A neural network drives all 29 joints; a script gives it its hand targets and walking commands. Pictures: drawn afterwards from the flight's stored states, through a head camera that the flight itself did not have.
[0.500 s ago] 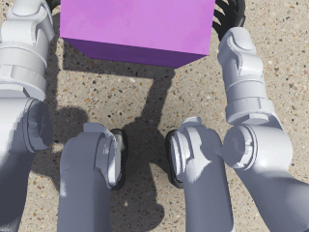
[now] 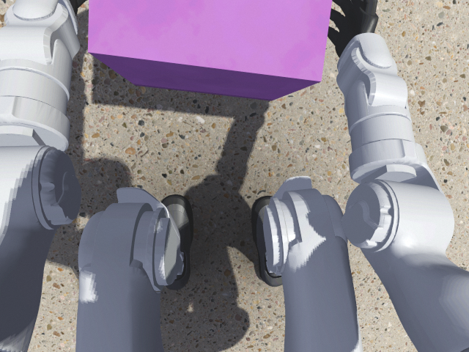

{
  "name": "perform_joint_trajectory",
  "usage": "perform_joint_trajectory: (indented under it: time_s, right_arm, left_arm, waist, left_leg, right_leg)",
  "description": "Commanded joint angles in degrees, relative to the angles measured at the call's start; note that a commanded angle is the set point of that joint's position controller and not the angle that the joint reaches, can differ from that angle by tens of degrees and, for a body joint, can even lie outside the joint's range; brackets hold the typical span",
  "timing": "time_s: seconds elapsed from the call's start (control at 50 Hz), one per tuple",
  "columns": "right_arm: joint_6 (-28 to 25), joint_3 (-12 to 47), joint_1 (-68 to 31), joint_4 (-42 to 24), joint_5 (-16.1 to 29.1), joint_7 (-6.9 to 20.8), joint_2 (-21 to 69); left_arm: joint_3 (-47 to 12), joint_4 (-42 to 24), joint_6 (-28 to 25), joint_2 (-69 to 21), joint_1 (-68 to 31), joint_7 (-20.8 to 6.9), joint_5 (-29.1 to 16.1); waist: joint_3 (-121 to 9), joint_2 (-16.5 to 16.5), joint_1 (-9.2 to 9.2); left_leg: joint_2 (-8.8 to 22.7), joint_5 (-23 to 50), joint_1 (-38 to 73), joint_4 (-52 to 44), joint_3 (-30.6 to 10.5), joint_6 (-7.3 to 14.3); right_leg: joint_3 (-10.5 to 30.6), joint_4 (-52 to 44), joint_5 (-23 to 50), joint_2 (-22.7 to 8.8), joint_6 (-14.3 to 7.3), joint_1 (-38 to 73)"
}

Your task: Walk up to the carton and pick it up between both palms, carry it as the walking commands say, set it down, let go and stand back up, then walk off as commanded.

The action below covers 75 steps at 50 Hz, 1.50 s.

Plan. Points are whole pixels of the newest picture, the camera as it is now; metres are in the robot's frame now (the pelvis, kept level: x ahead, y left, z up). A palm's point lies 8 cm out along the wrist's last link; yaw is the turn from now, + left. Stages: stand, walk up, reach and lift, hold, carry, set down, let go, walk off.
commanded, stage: set down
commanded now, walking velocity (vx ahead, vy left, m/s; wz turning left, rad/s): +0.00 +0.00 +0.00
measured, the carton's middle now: (213, 11) +0.58 +0.01 -0.23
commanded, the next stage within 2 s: none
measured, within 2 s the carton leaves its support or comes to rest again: neither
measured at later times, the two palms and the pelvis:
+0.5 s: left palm (72, 17) +0.54 +0.20 -0.17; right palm (355, 59) +0.50 -0.20 -0.17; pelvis +0.01 -0.01 +0.00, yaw -1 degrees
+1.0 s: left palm out of the picture +0.55 +0.23 -0.14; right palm (380, 44) +0.52 -0.22 -0.15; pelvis +0.00 -0.02 +0.01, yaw -1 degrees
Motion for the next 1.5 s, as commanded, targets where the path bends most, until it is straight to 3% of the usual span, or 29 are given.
perform_joint_trajectory:
  time_s: [0.0,0.02,0.12,0.22,0.32,0.36,0.38,0.44,0.48,0.54,0.56,0.62,0.78,0.82,0.84,0.86,0.88,0.9,0.94,0.98,1.0,1.08,1.12,1.16,1.22,1.26,1.32,1.38,1.48]
  right_arm:
    - [0.5,13.7,-22.3,-1.3,1.6,7.8,33.9]
    - [0.4,12.6,-20.7,-0.6,1.7,7.3,32.0]
    - [-1.6,12.5,-18.4,0.7,2.7,4.6,24.3]
    - [-5.1,9.9,-10.4,3.2,4.9,-1.9,3.3]
    - [-8.8,11.4,-8.7,-0.8,8.7,-6.8,-7.2]
    - [-9.7,14.2,-10.1,-5.4,11.7,-7.3,-6.8]
    - [-9.1,15.4,-8.5,-2.8,12.8,-7.0,-6.9]
    - [-9.4,16.1,-8.4,-7.1,14.3,-7.0,-7.9]
    - [-8.5,14.5,-7.2,-6.0,15.1,-7.4,-10.4]
    - [-7.9,16.7,-9.2,-10.5,17.0,-7.4,-10.6]
    - [-7.2,16.7,-8.9,-9.1,16.8,-7.6,-11.6]
    - [-6.0,16.7,-13.6,-14.8,18.8,-8.2,-13.0]
    - [-3.5,14.6,-9.0,-10.7,17.6,-8.1,-15.5]
    - [-3.0,13.5,-10.6,-12.9,17.9,-8.3,-16.9]
    - [-3.2,13.5,-11.5,-16.9,18.3,-8.5,-17.0]
    - [-2.4,14.3,-11.1,-16.7,18.4,-8.4,-16.6]
    - [-1.8,13.1,-10.5,-17.4,17.2,-8.7,-17.8]
    - [-1.1,13.8,-10.8,-20.5,18.0,-8.9,-17.2]
    - [0.4,12.0,-10.6,-26.3,16.7,-9.5,-18.2]
    - [2.2,12.2,-9.2,-26.4,17.2,-9.5,-18.6]
    - [2.9,10.9,-8.7,-30.1,15.6,-9.6,-19.5]
    - [6.3,10.5,-7.9,-30.7,14.8,-9.7,-20.2]
    - [6.5,8.6,-8.6,-38.5,14.1,-9.6,-22.0]
    - [8.6,10.5,-5.8,-32.2,15.0,-9.3,-19.5]
    - [8.7,9.3,-10.4,-37.9,15.6,-8.7,-20.0]
    - [9.6,9.4,-8.5,-32.8,14.4,-8.5,-18.8]
    - [10.4,10.0,-8.4,-33.0,16.5,-7.5,-18.4]
    - [11.4,8.4,-10.1,-35.3,15.6,-7.9,-21.0]
    - [13.1,9.0,-8.7,-36.0,15.2,-7.6,-20.2]
  left_arm:
    - [-12.6,-2.4,1.8,-40.9,-19.1,-9.9,-2.0]
    - [-13.2,-0.6,1.9,-39.4,-18.4,-9.7,-1.9]
    - [-12.8,-0.6,0.2,-30.6,-15.8,-7.3,-3.0]
    - [-10.6,-1.8,-3.4,-9.1,-12.8,-0.9,-5.6]
    - [-11.2,-3.9,-6.2,1.2,-10.9,3.6,-9.0]
    - [-11.1,-6.1,-7.1,3.3,-11.8,4.3,-10.8]
    - [-9.6,-5.1,-7.3,5.8,-11.0,4.2,-10.3]
    - [-9.7,-12.4,-7.9,7.5,-12.0,4.2,-11.3]
    - [-8.9,-11.0,-7.2,10.9,-11.7,4.2,-10.3]
    - [-7.2,-16.6,-6.9,13.5,-13.3,4.3,-9.9]
    - [-8.0,-11.8,-6.1,12.9,-12.3,4.1,-10.3]
    - [-7.0,-15.8,-5.4,16.5,-15.3,3.7,-11.1]
    - [-4.9,-15.5,-4.1,20.0,-15.4,2.0,-10.7]
    - [-3.7,-16.7,-3.7,21.9,-15.2,1.5,-9.7]
    - [-5.3,-17.3,-3.4,20.3,-14.6,1.2,-10.8]
    - [-3.8,-18.4,-3.0,21.2,-16.0,1.1,-10.4]
    - [-4.2,-16.6,-1.9,21.5,-15.2,0.9,-11.1]
    - [-3.6,-22.1,-1.7,21.9,-16.4,0.7,-10.6]
    - [-3.4,-26.0,0.1,22.5,-15.5,0.5,-10.9]
    - [-3.4,-23.8,2.1,23.1,-13.2,0.1,-10.5]
    - [-0.7,-31.8,2.2,24.2,-14.5,0.5,-9.0]
    - [0.2,-25.7,5.9,25.4,-11.5,-0.2,-9.4]
    - [0.2,-34.5,6.2,25.1,-12.3,-0.4,-9.4]
    - [0.4,-28.8,7.9,24.7,-13.3,-1.1,-9.5]
    - [-0.5,-31.4,8.0,25.1,-13.8,-1.8,-9.9]
    - [0.1,-28.6,8.9,24.4,-15.2,-2.2,-9.2]
    - [0.0,-29.6,9.8,25.4,-14.6,-2.2,-8.0]
    - [1.8,-30.1,10.8,26.5,-16.5,-2.3,-8.1]
    - [1.3,-31.8,12.2,26.2,-16.3,-2.8,-7.9]
  waist:
    - [-48.0,2.3,-3.05]
    - [-48.5,4.7,-3.18]
    - [-50.1,2.4,-2.55]
    - [-52.8,4.5,-3.24]
    - [-62.1,7.2,-4.06]
    - [-68.9,4.4,-3.16]
    - [-65.9,4.1,-1.16]
    - [-71.4,3.8,-1.85]
    - [-72.6,7.2,-1.89]
    - [-78.3,7.5,0.69]
    - [-79.6,7.7,-0.12]
    - [-84.8,6.8,1.15]
    - [-82.6,6.4,0.48]
    - [-84.2,7.8,1.99]
    - [-87.7,7.8,0.61]
    - [-88.9,7.4,1.84]
    - [-89.8,5.6,-0.47]
    - [-94.9,7.1,1.58]
    - [-100.1,6.0,-0.76]
    - [-99.4,7.2,0.18]
    - [-102.6,7.5,0.72]
    - [-100.3,4.1,-0.09]
    - [-107.9,5.4,-1.76]
    - [-103.7,5.6,-1.73]
    - [-100.3,5.3,-1.81]
    - [-101.2,5.4,-2.50]
    - [-104.7,7.0,-0.75]
    - [-107.1,5.5,-2.21]
    - [-111.9,6.7,-1.24]
  left_leg:
    - [-2.1,9.8,34.5,-13.7,-9.4,-2.6]
    - [-1.8,9.5,35.6,-13.2,-9.1,-2.9]
    - [-1.3,10.6,35.1,-13.2,-9.3,-3.3]
    - [-0.7,14.6,37.8,-12.7,-9.0,-4.8]
    - [-0.2,22.6,47.9,-10.7,-10.6,-5.2]
    - [0.3,25.5,50.8,-9.9,-10.9,-4.3]
    - [0.2,24.3,48.2,-9.7,-10.2,-4.4]
    - [0.8,27.2,51.5,-9.4,-10.7,-4.0]
    - [1.3,25.0,52.6,-9.3,-9.8,-4.7]
    - [1.7,27.0,55.2,-8.5,-9.5,-4.8]
    - [1.6,25.2,55.4,-8.0,-8.7,-4.9]
    - [2.0,23.0,56.7,-8.2,-7.8,-4.0]
    - [1.9,21.4,54.1,-7.5,-6.1,-4.4]
    - [2.0,21.1,54.3,-7.5,-5.8,-4.4]
    - [2.1,22.7,55.7,-7.1,-5.6,-4.1]
    - [2.1,21.8,57.7,-8.3,-5.6,-3.9]
    - [1.6,21.5,57.2,-8.7,-5.3,-3.9]
    - [1.6,23.9,59.5,-8.3,-4.5,-4.1]
    - [0.8,24.2,61.7,-10.2,-4.1,-4.1]
    - [0.7,24.0,64.1,-12.3,-4.2,-3.8]
    - [0.3,24.2,64.9,-12.6,-4.3,-4.0]
    - [-0.4,21.0,63.7,-16.1,-3.6,-3.5]
    - [-0.7,25.0,69.1,-17.2,-4.6,-3.7]
    - [-0.9,22.2,68.4,-19.9,-4.2,-3.6]
    - [-0.7,18.8,67.3,-24.2,-4.9,-3.0]
    - [-0.7,18.9,68.6,-25.8,-5.1,-3.3]
    - [-0.4,19.6,74.9,-29.2,-5.7,-3.6]
    - [-1.0,18.7,75.1,-31.4,-4.6,-3.6]
    - [-1.5,21.3,82.5,-35.8,-5.1,-3.8]
  right_leg:
    - [-3.7,-10.4,9.4,-0.1,-3.1,11.6]
    - [-3.4,-10.4,9.3,-0.3,-3.2,12.2]
    - [-3.6,-10.3,10.6,-0.1,-2.5,14.3]
    - [-3.0,-10.8,14.0,-1.1,-2.5,17.8]
    - [-3.2,-10.7,17.7,-1.4,-2.9,18.2]
    - [-3.2,-10.3,21.5,-1.5,-2.6,22.5]
    - [-2.8,-10.3,20.6,-1.5,-2.5,21.1]
    - [-2.4,-9.9,23.8,-1.7,-2.3,24.0]
    - [-2.6,-10.1,21.8,-1.9,-2.1,23.2]
    - [-1.7,-10.2,23.7,-1.7,-2.1,27.4]
    - [-1.8,-10.6,22.4,-1.3,-2.2,28.7]
    - [-1.5,-10.5,22.0,-1.2,-2.1,33.5]
    - [-1.9,-10.4,23.1,-1.2,-1.9,35.5]
    - [-1.7,-10.0,23.1,-1.1,-1.9,36.5]
    - [-1.8,-10.4,25.1,-1.2,-2.1,38.6]
    - [-2.2,-10.9,23.7,-1.4,-2.2,37.8]
    - [-3.2,-11.5,23.8,-1.0,-2.0,40.9]
    - [-2.3,-11.6,26.3,-1.0,-2.4,43.8]
    - [-3.6,-13.3,26.9,-0.5,-2.6,46.9]
    - [-4.2,-14.3,25.7,-1.0,-2.1,45.0]
    - [-3.3,-15.1,26.2,-0.7,-2.9,46.6]
    - [-3.8,-18.8,23.9,-0.9,-2.1,48.5]
    - [-4.2,-19.5,26.7,-0.4,-2.6,50.6]
    - [-3.9,-22.4,24.1,-0.8,-2.7,48.9]
    - [-4.2,-25.2,21.8,-0.8,-2.8,48.3]
    - [-4.0,-27.2,21.6,-0.8,-2.9,48.9]
    - [-4.8,-29.7,20.5,-0.3,-3.0,48.2]
    - [-4.4,-33.3,20.7,-0.2,-3.0,54.1]
    - [-4.6,-37.3,22.0,0.0,-2.7,56.6]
